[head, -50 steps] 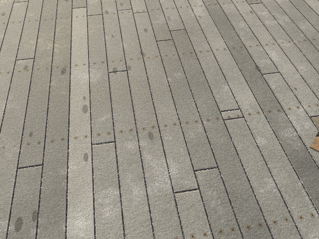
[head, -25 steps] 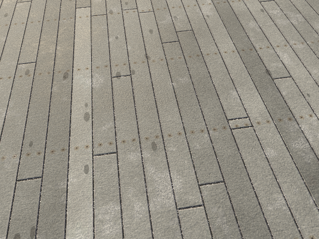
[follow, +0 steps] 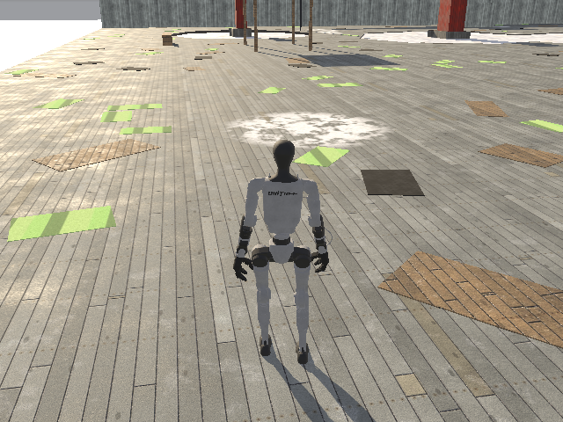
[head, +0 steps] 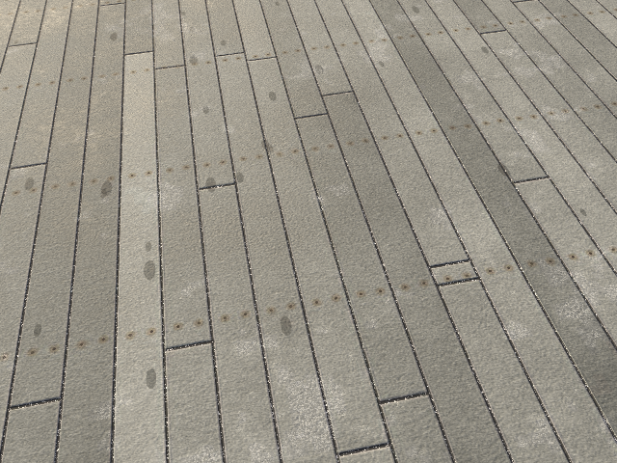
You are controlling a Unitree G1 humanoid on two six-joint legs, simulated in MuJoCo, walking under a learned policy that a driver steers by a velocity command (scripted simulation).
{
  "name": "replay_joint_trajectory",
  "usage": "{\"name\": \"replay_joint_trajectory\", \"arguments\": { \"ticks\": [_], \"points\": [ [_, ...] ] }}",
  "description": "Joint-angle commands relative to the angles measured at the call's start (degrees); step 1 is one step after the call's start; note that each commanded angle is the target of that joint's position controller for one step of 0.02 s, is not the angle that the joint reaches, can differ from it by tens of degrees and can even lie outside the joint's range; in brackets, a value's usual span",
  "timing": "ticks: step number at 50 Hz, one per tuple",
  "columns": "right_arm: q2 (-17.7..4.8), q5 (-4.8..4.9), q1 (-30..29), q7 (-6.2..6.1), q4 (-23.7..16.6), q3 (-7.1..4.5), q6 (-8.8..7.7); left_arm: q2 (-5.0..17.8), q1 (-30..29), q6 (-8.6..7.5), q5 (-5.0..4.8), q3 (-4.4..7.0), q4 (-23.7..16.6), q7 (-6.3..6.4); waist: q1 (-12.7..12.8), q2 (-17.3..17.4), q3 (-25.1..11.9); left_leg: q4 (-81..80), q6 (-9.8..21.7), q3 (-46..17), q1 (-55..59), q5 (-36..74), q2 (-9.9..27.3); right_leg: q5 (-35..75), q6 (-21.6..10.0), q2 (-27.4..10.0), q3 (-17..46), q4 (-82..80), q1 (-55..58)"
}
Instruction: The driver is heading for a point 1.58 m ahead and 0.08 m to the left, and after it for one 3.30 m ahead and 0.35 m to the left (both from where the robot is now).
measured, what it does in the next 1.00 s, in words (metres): walks ahead: left foot, then right foot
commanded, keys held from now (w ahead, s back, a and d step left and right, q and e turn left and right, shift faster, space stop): shift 0.10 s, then w+shift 0.90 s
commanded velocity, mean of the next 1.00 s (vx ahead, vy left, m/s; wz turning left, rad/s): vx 0.67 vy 0.00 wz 0.00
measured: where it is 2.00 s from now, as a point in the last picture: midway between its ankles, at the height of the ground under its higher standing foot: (265, 170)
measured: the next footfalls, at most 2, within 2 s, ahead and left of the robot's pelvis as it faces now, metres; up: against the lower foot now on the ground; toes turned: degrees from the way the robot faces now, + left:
left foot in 0.48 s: +0.26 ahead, +0.19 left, +0.00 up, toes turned +6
right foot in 0.98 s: +0.78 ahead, +0.01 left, +0.00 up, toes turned +0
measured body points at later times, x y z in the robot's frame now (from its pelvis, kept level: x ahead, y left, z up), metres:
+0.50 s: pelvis +0.16 +0.07 -0.02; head +0.18 +0.09 +0.43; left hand +0.10 +0.32 -0.17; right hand +0.31 -0.19 -0.12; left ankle +0.22 +0.18 -0.74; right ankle -0.01 -0.12 -0.71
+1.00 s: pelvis +0.55 +0.10 -0.04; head +0.59 +0.11 +0.41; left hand +0.81 +0.31 -0.11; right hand +0.44 -0.15 -0.17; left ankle +0.23 +0.19 -0.70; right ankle +0.74 +0.02 -0.74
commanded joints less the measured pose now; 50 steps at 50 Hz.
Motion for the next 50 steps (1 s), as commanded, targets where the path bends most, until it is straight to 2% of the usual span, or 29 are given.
{"name": "replay_joint_trajectory", "arguments": {
  "ticks": [1, 5, 6, 7, 8, 9, 10, 11, 14, 17, 19, 21, 23, 24, 25, 26, 27, 28, 29, 30, 32, 36, 39, 43, 45, 47, 48, 49, 50],
  "points": [
    [-4.57, -0.25, 1.49, -0.25, -0.87, -0.88, -0.57, 4.86, 2.23, -1.92, -0.32, 0.99, -0.64, -0.26, -0.7, -4.67, 2.42, -3.11, 1.43, -3.68, 6.34, -2.38, 2.67, -3.26, -2.13, -1.91, 2.91, -11.21, -7.77],
    [-4.3, 0.1, 1.84, 0.09, 0.2, -0.73, -0.6, 4.59, 4.04, -2.01, -0.45, 0.96, -0.11, -0.53, 0.02, -2.56, 0.73, -2.17, 1.44, -3.84, 6.88, 3.44, 3.05, 3.73, -2.39, -1.23, 1.93, -9.61, -4.37],
    [-4.75, 0.56, 3.62, 0.08, 1.29, -0.98, -0.52, 5.97, 6.68, -1.75, -0.93, 1.57, 0.64, -0.44, 0.75, -3.41, -2.09, 0.83, 1.87, -1.11, 6.65, -9.59, 0.62, -7.3, -4.05, -0.8, 1.95, -9.95, -2.3],
    [-5.48, 1.12, 3.42, 0.23, 1.22, -1.39, -0.67, 8.4, 8.26, -1.61, -1.51, 2.41, 0.52, -0.45, 1.52, -5.02, 0.23, 3.36, 2.19, -0.23, 1.12, -22.39, -0.45, -21.02, -6.79, -2.92, 5.71, -11.92, -2.04],
    [-6.01, 1.56, -0.8, 0.54, -0.62, -1.58, -1.38, 10.25, 11.63, -2.05, -2.12, 3.08, 0.44, -0.48, 4.03, -6.18, 4.18, 7.24, 2.43, -0.84, -8.52, -26.99, 0.02, -32.05, -10.44, -8.22, 13.47, -17.04, 0.35],
    [-3.67, 2.49, -5.87, 1.2, -3.3, -0.93, -2.63, 13.34, 12.96, -3.06, -2.77, 4.13, 0.51, -0.45, 5.33, -11.92, 8.13, 14.46, 2.73, 0.54, -17.45, -18.71, 0.68, -36.07, -14.8, -17.17, 25.52, -24.36, 4.34],
    [-4.15, 2.59, -9.2, 1.75, -4.94, -1.02, -3.82, 13.37, 12.45, -4.21, -2.28, 4.41, 0.08, -0.39, 5.91, -11.41, 10.89, 21.57, 3.52, -3.03, -25.59, -15.74, 4.16, -31.57, -17.22, -22.45, 32.29, -27.27, 7.83],
    [-5.27, 2.62, -9.5, 2.2, -5.4, -1.53, -4.76, 11.31, 12.12, -5.26, -1.55, 3.97, -0.25, -0.44, 5.0, -8.39, 10.6, 26.78, 4.0, -5.74, -33.14, -14.29, 6.5, -26.65, -16.87, -23.28, 32.72, -26.58, 13.57],
    [-6.05, 2.36, -7.25, 3.11, -5.18, -2.2, -6.46, 8.78, 9.01, -5.7, -2.19, 3.43, -2.33, -1.3, 2.75, -5.08, 5.79, 23.6, 3.14, -5.4, -33.45, -8.12, 8.75, -12.92, -11.72, -17.84, 20.5, -24.91, 18.41],
    [-3.32, 1.96, -8.22, 3.82, -5.32, -1.45, -6.26, 10.58, 7.11, -5.16, -2.03, 3.78, -4.3, -1.51, 2.26, -8.43, 5.2, 14.9, 0.36, 0.11, -16.95, -3.83, 5.87, -7.8, -9.71, -12.39, 10.02, -25.54, 6.12],
    [-3.92, 2.17, -7.99, 4.08, -5.48, -1.31, -5.63, 12.2, 7.65, -5.28, -2.51, 4.22, -4.73, -1.72, 1.68, -8.87, 6.62, 11.59, -0.25, 2.6, -9.79, -3.49, 4.78, -9.0, -10.34, -12.74, 7.96, -25.7, 0.71],
    [-5.62, 2.43, -4.3, 3.98, -4.81, -1.87, -5.24, 12.57, 7.23, -5.34, -2.6, 4.27, -5.0, -1.89, -1.02, -8.52, 7.06, 9.24, 0.47, 3.93, -2.69, -4.43, 3.54, -6.92, -10.22, -13.13, 6.3, -22.11, -1.98],
    [-10.4, 2.95, 12.01, 3.22, -0.5, -4.64, -5.17, 11.53, 4.43, -5.3, -1.34, 3.58, -5.98, -2.17, -9.93, -7.24, -0.35, 9.59, 2.66, 5.91, 17.22, -5.81, 0.05, 14.92, -8.24, -10.0, 1.4, -3.02, -8.0],
    [-16.56, 2.45, 25.51, 2.61, 2.55, -6.75, -5.32, 9.1, -0.05, -5.44, -0.34, 2.71, -8.48, -2.21, -16.66, 4.3, -6.12, 4.75, 6.0, -8.59, 31.12, -17.29, 9.08, 19.79, -4.85, -5.42, -3.55, 24.88, -20.41],
    [-19.31, 0.9, 28.7, 3.32, 2.61, -5.95, -6.26, 0.28, 2.45, -7.2, -1.39, 0.69, -11.47, -2.18, -11.82, 22.16, -12.55, -11.77, 12.76, -44.12, 37.12, -43.28, 21.75, -11.7, -4.29, 3.85, 3.16, 45.51, -34.8],
    [-12.76, 0.4, 21.71, 4.03, 1.46, -3.81, -7.34, 4.27, -0.83, -8.63, -4.55, 1.52, -13.13, -2.24, -9.27, 15.83, -7.75, -19.26, 12.78, -54.18, 32.39, -47.14, 24.46, -7.02, -6.72, 2.28, 9.33, 54.76, -42.8],
    [-9.69, 0.41, 16.62, 4.53, 0.41, -2.71, -7.83, 6.39, -4.69, -9.3, -5.47, 1.6, -15.11, -2.62, -7.19, 10.4, -3.0, -17.11, 11.38, -46.56, 28.34, -40.82, 24.82, -1.94, -9.02, -1.66, 7.84, 56.74, -47.56],
    [-7.76, 0.23, 12.71, 4.98, -0.24, -1.84, -7.8, 6.71, -5.77, -9.21, -4.19, 1.42, -15.35, -2.65, -5.07, 4.27, -1.91, -15.96, 10.49, -38.14, 22.78, -32.51, 22.37, 3.37, -9.56, -4.96, 6.6, 54.23, -45.24],
    [-7.01, -0.23, 9.19, 5.32, -0.69, -1.42, -7.43, 6.32, -5.76, -8.56, -2.53, 1.67, -15.44, -2.54, -2.44, 2.15, -0.19, -15.73, 8.91, -30.3, 15.88, -26.09, 18.99, 7.96, -9.3, -7.54, 5.72, 50.29, -41.8],
    [-5.82, -0.84, 7.28, 5.27, -0.97, -0.89, -7.14, 5.52, -3.7, -7.42, -2.22, 1.6, -15.35, -2.96, 0.16, 4.17, 0.66, -16.11, 8.13, -25.27, 10.56, -23.31, 16.81, 10.55, -8.92, -9.04, 5.7, 48.14, -38.6],
    [-4.82, -0.54, 8.35, 4.78, -0.36, -0.33, -6.88, 5.15, -2.38, -5.37, -2.35, 1.53, -14.74, -3.37, 1.74, 3.7, 2.96, -18.44, 7.91, -18.71, 6.17, -17.73, 14.28, 12.67, -7.52, -9.77, 4.4, 45.87, -38.23],
    [-5.88, -0.27, 13.43, 2.83, 0.31, 0.04, -7.02, 6.78, -14.31, -5.36, -1.27, 1.59, -18.95, -3.11, -0.72, -0.25, 7.45, -23.24, 8.57, -10.61, 5.39, -1.92, 12.03, 22.91, -3.93, -8.42, 0.82, 28.91, -41.46],
    [-6.1, 0.23, 18.94, 1.52, 0.66, 0.38, -7.09, 5.27, -22.55, -6.49, -2.13, 0.99, -21.63, -4.39, -3.36, -0.37, 8.1, -26.9, 7.32, -6.05, 8.62, 5.58, 11.07, 31.76, -3.83, -5.79, -2.97, 14.81, -35.75],
    [-7.05, 0.66, 23.4, 0.86, 0.72, 0.29, -6.03, 5.06, -29.78, -7.48, -3.06, 0.73, -24.94, -6.94, -3.98, 0.56, 9.66, -25.97, 5.85, -1.94, 20.66, 16.78, 12.43, 31.43, -5.36, -2.21, -4.61, 0.33, -32.46],
    [-9.3, -0.08, 23.63, 0.79, 0.16, -0.31, -5.59, 6.36, -30.62, -7.79, -3.35, 1.2, -26.59, -7.74, -2.23, 4.28, 7.06, -20.38, 5.26, -1.06, 26.79, 40.18, 13.99, 26.6, -6.83, 1.56, -6.98, -1.81, -27.28],
    [-11.68, -2.09, 23.74, 0.59, 0.23, -1.19, -4.56, 10.39, -24.37, -7.17, -3.72, 2.77, -26.64, -7.2, 3.19, 9.96, 0.75, -8.18, 5.05, -1.27, 32.97, 66.97, 15.81, 18.37, -8.75, 5.57, -8.64, 0.17, -18.92],
    [-12.76, -2.86, 21.93, 0.6, -0.04, -1.64, -3.66, 13.54, -12.92, -6.41, -4.11, 4.19, -23.7, -6.37, 9.08, 12.86, -5.3, 4.54, 5.17, -1.23, 31.98, 75.41, 16.46, 15.38, -10.45, 6.31, -7.89, 1.2, -7.09],
    [-13.22, -2.83, 16.28, 0.73, -1.96, -1.65, -3.31, 16.21, 2.84, -5.37, -3.9, 5.34, -19.29, -5.29, 17.2, 12.38, -12.29, 23.05, 3.92, -0.56, 18.39, 69.09, 15.01, 14.44, -12.61, 1.79, -2.73, 2.26, 14.54],
    [-2.17, -2.21, 23.84, 2.32, -4.02, 0.7, -4.55, 20.72, 11.5, -5.42, -0.88, 6.29, -16.96, -4.86, 10.6, -6.25, -24.81, 50.84, 1.53, -4.29, -11.78, 23.46, 4.09, -10.91, -22.21, -14.91, 27.85, 3.12, 44.03]
  ]
}}
Velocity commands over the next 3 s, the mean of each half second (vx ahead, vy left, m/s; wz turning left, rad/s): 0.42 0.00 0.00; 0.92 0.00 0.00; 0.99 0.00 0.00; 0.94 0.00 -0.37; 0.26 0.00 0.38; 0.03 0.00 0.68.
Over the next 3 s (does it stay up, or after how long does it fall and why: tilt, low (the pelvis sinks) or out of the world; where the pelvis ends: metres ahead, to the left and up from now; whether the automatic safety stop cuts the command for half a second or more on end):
stays up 1.82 0.13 0.00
